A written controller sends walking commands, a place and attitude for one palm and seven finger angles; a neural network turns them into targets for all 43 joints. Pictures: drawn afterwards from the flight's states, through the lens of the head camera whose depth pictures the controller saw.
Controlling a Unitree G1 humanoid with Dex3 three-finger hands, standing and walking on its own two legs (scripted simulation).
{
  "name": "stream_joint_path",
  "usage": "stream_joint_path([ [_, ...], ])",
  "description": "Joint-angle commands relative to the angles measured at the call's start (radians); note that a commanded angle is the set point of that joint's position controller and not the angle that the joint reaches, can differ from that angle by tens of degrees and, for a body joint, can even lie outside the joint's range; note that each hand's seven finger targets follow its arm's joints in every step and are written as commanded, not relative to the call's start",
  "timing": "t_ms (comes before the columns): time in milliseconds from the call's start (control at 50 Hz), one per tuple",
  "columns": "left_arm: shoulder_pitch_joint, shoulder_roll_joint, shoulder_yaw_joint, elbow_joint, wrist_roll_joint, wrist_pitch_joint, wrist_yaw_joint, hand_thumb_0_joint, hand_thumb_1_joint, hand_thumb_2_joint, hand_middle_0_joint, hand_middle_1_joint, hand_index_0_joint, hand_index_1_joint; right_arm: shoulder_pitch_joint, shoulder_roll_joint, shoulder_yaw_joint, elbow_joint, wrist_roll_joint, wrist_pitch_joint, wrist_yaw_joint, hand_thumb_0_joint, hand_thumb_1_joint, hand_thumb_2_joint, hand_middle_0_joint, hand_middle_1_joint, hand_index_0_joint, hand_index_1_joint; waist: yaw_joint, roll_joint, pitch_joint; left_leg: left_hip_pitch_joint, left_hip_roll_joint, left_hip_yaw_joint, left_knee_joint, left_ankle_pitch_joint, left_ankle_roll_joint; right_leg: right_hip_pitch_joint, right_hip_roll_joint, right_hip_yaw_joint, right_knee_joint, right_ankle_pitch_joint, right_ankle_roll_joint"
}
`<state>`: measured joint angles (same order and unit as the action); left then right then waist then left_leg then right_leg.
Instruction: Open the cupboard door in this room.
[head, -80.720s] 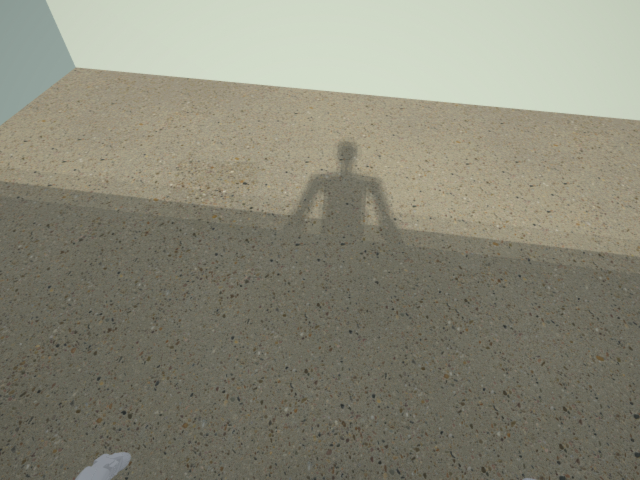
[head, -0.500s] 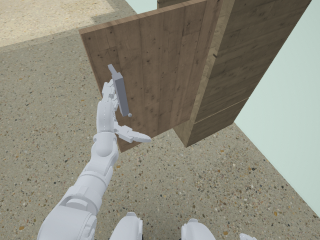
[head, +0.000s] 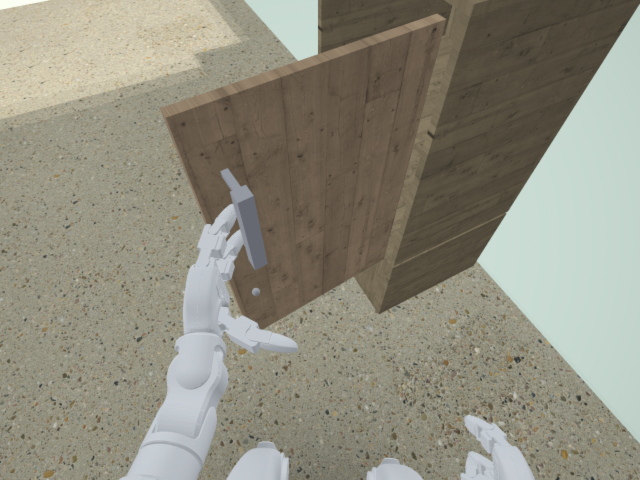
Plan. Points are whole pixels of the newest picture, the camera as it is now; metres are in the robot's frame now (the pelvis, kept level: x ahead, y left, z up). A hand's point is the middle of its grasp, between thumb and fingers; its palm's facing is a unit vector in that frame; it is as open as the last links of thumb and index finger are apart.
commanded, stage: slide the hand sideways off the handle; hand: left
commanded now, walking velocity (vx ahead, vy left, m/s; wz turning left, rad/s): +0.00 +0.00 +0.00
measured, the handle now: (244, 221) +0.43 +0.13 +0.05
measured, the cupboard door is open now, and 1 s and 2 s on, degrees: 95 95 95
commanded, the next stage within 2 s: draw the hand back to the body in 0.46 s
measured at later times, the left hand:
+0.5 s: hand (210, 324) +0.29 +0.15 +0.04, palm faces +0.11 -0.99 -0.04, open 16.4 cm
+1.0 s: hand (148, 333) +0.25 +0.19 +0.10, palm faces +0.11 -0.99 -0.04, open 16.4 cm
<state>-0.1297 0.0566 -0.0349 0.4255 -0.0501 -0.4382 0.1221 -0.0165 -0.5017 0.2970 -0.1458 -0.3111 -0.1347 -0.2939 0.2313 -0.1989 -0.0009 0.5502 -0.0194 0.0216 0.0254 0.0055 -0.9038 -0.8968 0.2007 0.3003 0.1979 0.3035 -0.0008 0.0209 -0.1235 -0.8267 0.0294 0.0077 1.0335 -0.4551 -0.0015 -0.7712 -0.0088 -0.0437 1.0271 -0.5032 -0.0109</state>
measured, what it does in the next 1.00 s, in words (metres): stands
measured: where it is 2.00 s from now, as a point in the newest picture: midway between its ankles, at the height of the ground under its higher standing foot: outside the picture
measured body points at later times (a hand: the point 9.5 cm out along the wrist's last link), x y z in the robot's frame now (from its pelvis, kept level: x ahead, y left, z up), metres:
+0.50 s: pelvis -0.01 -0.03 -0.01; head +0.05 -0.04 +0.44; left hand +0.27 +0.20 +0.05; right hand +0.16 -0.26 -0.11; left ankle +0.03 +0.12 -0.67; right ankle +0.00 -0.12 -0.67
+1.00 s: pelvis +0.01 -0.01 +0.02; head +0.03 -0.02 +0.47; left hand +0.24 +0.24 +0.11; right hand +0.18 -0.23 -0.06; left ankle +0.03 +0.12 -0.67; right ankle +0.00 -0.11 -0.67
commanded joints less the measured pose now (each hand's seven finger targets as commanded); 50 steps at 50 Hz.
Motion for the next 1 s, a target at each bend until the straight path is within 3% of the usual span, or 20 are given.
stream_joint_path([
  [0,-0.16,0.085,0.045,-0.308,-0.016,-0.079,-0.022,0.0,-0.5,0.3,-0.15,-0.3,-0.15,-0.3,-0.015,-0.123,-0.044,-0.125,0.002,-0.048,-0.022,0.0,-0.9,-0.9,0.2,0.3,0.2,0.3,-0.005,-0.036,-0.315,0.235,-0.03,-0.016,-0.116,0.293,0.014,0.163,0.029,0.006,-0.126,0.399,-0.016],
  [40,-0.154,0.096,0.048,-0.33,-0.029,-0.082,-0.044,0.0,-0.5,0.3,-0.15,-0.3,-0.15,-0.3,-0.023,-0.125,-0.043,-0.119,0.002,-0.056,-0.029,0.0,-0.9,-0.9,0.2,0.3,0.2,0.3,-0.016,-0.034,-0.312,0.228,-0.031,-0.014,-0.103,0.279,0.016,0.155,0.027,0.014,-0.129,0.399,-0.011],
  [100,-0.076,0.126,0.077,-0.321,-0.049,-0.076,-0.085,0.0,-0.5,0.3,-0.15,-0.3,-0.15,-0.3,-0.03,-0.127,-0.042,-0.113,0.007,-0.066,-0.038,0.0,-0.9,-0.9,0.2,0.3,0.2,0.3,-0.011,-0.038,-0.282,0.202,-0.034,-0.013,-0.103,0.258,0.015,0.163,0.026,0.021,-0.136,0.391,-0.01],
  [220,-0.049,0.15,0.094,-0.359,-0.093,-0.051,-0.16,0.0,-0.5,0.3,-0.15,-0.3,-0.15,-0.3,-0.043,-0.134,-0.041,-0.121,0.016,-0.09,-0.054,0.0,-0.9,-0.9,0.2,0.3,0.2,0.3,-0.015,-0.031,-0.266,0.174,-0.043,-0.012,-0.093,0.215,0.018,0.158,0.019,0.035,-0.149,0.352,-0.002],
  [280,-0.024,0.194,0.15,-0.376,-0.113,-0.055,-0.172,0.0,-0.5,0.3,-0.15,-0.3,-0.15,-0.3,-0.052,-0.133,-0.042,-0.12,0.018,-0.101,-0.063,0.0,-0.9,-0.9,0.2,0.3,0.2,0.3,-0.001,-0.039,-0.287,0.156,-0.044,-0.011,-0.083,0.209,0.018,0.177,0.015,0.054,-0.152,0.341,0.001],
  [300,-0.029,0.195,0.153,-0.374,-0.118,-0.055,-0.176,0.0,-0.5,0.3,-0.15,-0.3,-0.15,-0.3,-0.052,-0.133,-0.041,-0.118,0.019,-0.106,-0.066,0.0,-0.9,-0.9,0.2,0.3,0.2,0.3,-0.009,-0.053,-0.272,0.15,-0.045,-0.01,-0.08,0.205,0.019,0.173,0.014,0.054,-0.155,0.341,0.004],
  [360,0.0,0.247,0.212,-0.366,-0.132,-0.063,-0.186,0.0,-0.5,0.3,-0.15,-0.3,-0.15,-0.3,-0.055,-0.135,-0.041,-0.114,0.02,-0.116,-0.072,0.0,-0.9,-0.9,0.2,0.3,0.2,0.3,-0.001,-0.07,-0.271,0.112,-0.044,-0.009,-0.067,0.184,0.018,0.187,0.008,0.083,-0.166,0.311,0.011],
  [400,0.018,0.25,0.225,-0.364,-0.142,-0.064,-0.202,0.0,-0.5,0.3,-0.15,-0.3,-0.15,-0.3,-0.062,-0.132,-0.039,-0.113,0.021,-0.122,-0.074,0.0,-0.9,-0.9,0.2,0.3,0.2,0.3,0.003,-0.059,-0.265,0.095,-0.046,-0.006,-0.062,0.172,0.016,0.192,-0.001,0.102,-0.173,0.303,0.016],
  [480,-0.019,0.201,0.161,-0.37,-0.148,-0.058,-0.235,0.0,-0.5,0.3,-0.15,-0.3,-0.15,-0.3,-0.06,-0.137,-0.038,-0.109,0.024,-0.137,-0.077,0.0,-0.9,-0.9,0.2,0.3,0.2,0.3,-0.02,-0.027,-0.247,0.102,-0.044,-0.011,-0.055,0.163,0.018,0.152,0.004,0.092,-0.167,0.274,0.013],
  [520,-0.027,0.216,0.17,-0.362,-0.157,-0.048,-0.246,0.0,-0.5,0.3,-0.15,-0.3,-0.15,-0.3,-0.053,-0.145,-0.038,-0.107,0.026,-0.144,-0.08,0.0,-0.9,-0.9,0.2,0.3,0.2,0.3,-0.023,-0.04,-0.241,0.101,-0.043,-0.015,-0.055,0.149,0.018,0.138,0.007,0.085,-0.17,0.243,0.011],
  [560,-0.039,0.257,0.201,-0.381,-0.164,-0.04,-0.249,0.0,-0.5,0.3,-0.15,-0.3,-0.15,-0.3,-0.055,-0.151,-0.038,-0.113,0.028,-0.149,-0.085,0.0,-0.9,-0.9,0.2,0.3,0.2,0.3,-0.013,-0.047,-0.25,0.093,-0.042,-0.018,-0.058,0.137,0.019,0.153,0.007,0.101,-0.184,0.199,0.01],
  [580,-0.045,0.277,0.219,-0.429,-0.168,-0.036,-0.246,0.0,-0.5,0.3,-0.15,-0.3,-0.15,-0.3,-0.066,-0.146,-0.038,-0.122,0.03,-0.151,-0.087,0.0,-0.9,-0.9,0.2,0.3,0.2,0.3,0.0,-0.016,-0.284,0.117,-0.044,-0.013,-0.069,0.141,0.019,0.176,0.003,0.108,-0.194,0.198,0.01],
  [600,-0.021,0.309,0.258,-0.452,-0.174,-0.028,-0.24,0.0,-0.5,0.3,-0.15,-0.3,-0.15,-0.3,-0.062,-0.146,-0.039,-0.126,0.032,-0.153,-0.091,0.0,-0.9,-0.9,0.2,0.3,0.2,0.3,0.014,-0.017,-0.313,0.144,-0.044,-0.011,-0.086,0.163,0.019,0.216,0.005,0.106,-0.198,0.228,0.01],
  [660,0.098,0.314,0.267,-0.545,-0.18,0.003,-0.226,0.0,-0.5,0.3,-0.15,-0.3,-0.15,-0.3,-0.052,-0.141,-0.034,-0.152,0.038,-0.157,-0.091,0.0,-0.9,-0.9,0.2,0.3,0.2,0.3,0.035,0.018,-0.341,0.219,-0.045,-0.011,-0.136,0.237,0.021,0.278,0.021,0.061,-0.193,0.334,0.003],
  [680,0.136,0.287,0.25,-0.56,-0.187,0.017,-0.225,0.0,-0.5,0.3,-0.15,-0.3,-0.15,-0.3,-0.056,-0.133,-0.029,-0.157,0.041,-0.159,-0.09,0.0,-0.9,-0.9,0.2,0.3,0.2,0.3,0.033,0.015,-0.321,0.231,-0.046,-0.009,-0.149,0.238,0.021,0.277,0.022,0.054,-0.202,0.345,0.006],
  [760,0.188,0.282,0.251,-0.519,-0.198,0.08,-0.228,0.0,-0.5,0.3,-0.15,-0.3,-0.15,-0.3,-0.056,-0.145,-0.02,-0.159,0.048,-0.159,-0.096,0.0,-0.9,-0.9,0.2,0.3,0.2,0.3,0.008,-0.067,-0.173,0.21,-0.042,-0.017,-0.191,0.17,0.021,0.254,0.027,0.048,-0.266,0.249,0.013],
  [780,0.176,0.269,0.239,-0.527,-0.198,0.091,-0.233,0.0,-0.5,0.3,-0.15,-0.3,-0.15,-0.3,-0.064,-0.144,-0.019,-0.158,0.05,-0.163,-0.097,0.0,-0.9,-0.9,0.2,0.3,0.2,0.3,0.004,-0.049,-0.153,0.226,-0.042,-0.017,-0.201,0.164,0.02,0.241,0.028,0.045,-0.275,0.24,0.013],
  [900,0.253,0.283,0.239,-0.677,-0.217,0.133,-0.266,0.0,-0.5,0.3,-0.15,-0.3,-0.15,-0.3,-0.062,-0.148,-0.011,-0.185,0.055,-0.191,-0.104,0.0,-0.9,-0.9,0.2,0.3,0.2,0.3,0.015,0.024,-0.156,0.327,-0.04,-0.028,-0.255,0.2,0.018,0.279,0.039,0.008,-0.292,0.282,0.002],
  [940,0.266,0.295,0.251,-0.727,-0.218,0.137,-0.266,0.0,-0.5,0.3,-0.15,-0.3,-0.15,-0.3,-0.058,-0.146,-0.009,-0.188,0.054,-0.201,-0.108,0.0,-0.9,-0.9,0.2,0.3,0.2,0.3,0.015,0.021,-0.162,0.356,-0.037,-0.035,-0.267,0.223,0.016,0.286,0.044,-0.004,-0.292,0.302,0.0],
  [980,0.265,0.312,0.266,-0.765,-0.219,0.143,-0.26,0.0,-0.43,0.33,-0.153,-0.3,-0.153,-0.3,-0.062,-0.144,-0.005,-0.186,0.054,-0.21,-0.111,0.0,-0.9,-0.9,0.2,0.3,0.2,0.3,0.012,0.035,-0.148,0.367,-0.037,-0.036,-0.274,0.224,0.017,0.292,0.043,-0.003,-0.304,0.298,0.0],
])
